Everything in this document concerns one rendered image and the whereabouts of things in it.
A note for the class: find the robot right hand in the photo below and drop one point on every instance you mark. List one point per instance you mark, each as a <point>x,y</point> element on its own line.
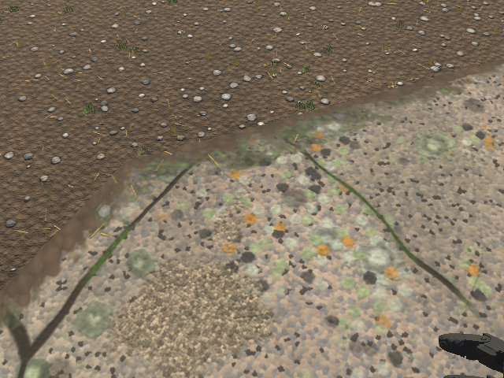
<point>486,348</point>

